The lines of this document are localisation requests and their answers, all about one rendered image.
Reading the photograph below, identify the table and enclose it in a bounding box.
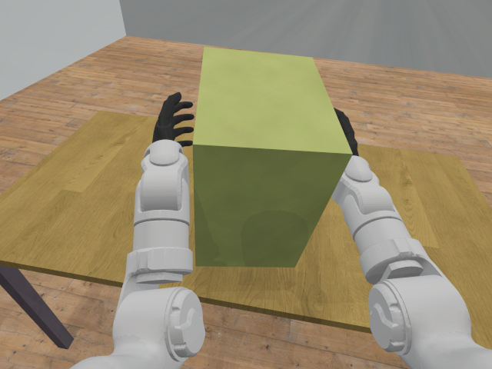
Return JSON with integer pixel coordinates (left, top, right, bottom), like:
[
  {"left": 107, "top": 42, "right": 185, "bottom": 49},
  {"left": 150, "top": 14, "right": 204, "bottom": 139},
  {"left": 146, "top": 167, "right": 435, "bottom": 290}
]
[{"left": 0, "top": 111, "right": 492, "bottom": 350}]

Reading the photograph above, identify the robot right upper arm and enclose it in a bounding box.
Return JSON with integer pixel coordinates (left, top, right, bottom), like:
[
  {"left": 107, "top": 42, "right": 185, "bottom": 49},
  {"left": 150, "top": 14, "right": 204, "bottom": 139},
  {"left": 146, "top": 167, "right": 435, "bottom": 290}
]
[{"left": 368, "top": 274, "right": 492, "bottom": 369}]

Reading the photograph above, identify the robot right hand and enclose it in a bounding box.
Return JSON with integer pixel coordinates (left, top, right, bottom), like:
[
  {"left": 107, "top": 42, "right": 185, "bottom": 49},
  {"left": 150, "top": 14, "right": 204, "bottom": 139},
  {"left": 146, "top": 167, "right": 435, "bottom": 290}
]
[{"left": 334, "top": 108, "right": 359, "bottom": 156}]

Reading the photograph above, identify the robot left hand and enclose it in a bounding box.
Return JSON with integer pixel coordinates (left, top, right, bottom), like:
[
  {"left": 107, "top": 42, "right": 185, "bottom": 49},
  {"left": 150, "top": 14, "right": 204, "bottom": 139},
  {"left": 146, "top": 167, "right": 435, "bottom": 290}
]
[{"left": 152, "top": 92, "right": 194, "bottom": 147}]

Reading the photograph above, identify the robot left upper arm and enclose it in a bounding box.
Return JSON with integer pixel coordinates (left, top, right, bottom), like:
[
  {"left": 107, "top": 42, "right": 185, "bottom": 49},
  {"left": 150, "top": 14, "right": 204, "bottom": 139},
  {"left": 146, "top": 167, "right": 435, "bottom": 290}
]
[{"left": 69, "top": 287, "right": 205, "bottom": 369}]

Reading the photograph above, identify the robot right forearm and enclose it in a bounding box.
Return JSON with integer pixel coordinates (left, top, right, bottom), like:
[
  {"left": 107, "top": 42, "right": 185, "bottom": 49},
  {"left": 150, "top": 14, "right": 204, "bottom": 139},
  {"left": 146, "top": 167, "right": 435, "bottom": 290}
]
[{"left": 331, "top": 155, "right": 472, "bottom": 333}]

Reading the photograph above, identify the robot left forearm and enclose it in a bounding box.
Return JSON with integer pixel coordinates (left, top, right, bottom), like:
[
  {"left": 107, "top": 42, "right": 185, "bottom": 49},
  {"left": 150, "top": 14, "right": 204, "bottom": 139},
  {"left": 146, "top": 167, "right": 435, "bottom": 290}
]
[{"left": 112, "top": 140, "right": 193, "bottom": 344}]

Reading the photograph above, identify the carton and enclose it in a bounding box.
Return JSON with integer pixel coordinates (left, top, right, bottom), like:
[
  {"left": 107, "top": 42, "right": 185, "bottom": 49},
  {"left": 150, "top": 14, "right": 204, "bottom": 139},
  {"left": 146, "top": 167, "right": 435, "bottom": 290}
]
[{"left": 193, "top": 47, "right": 353, "bottom": 268}]

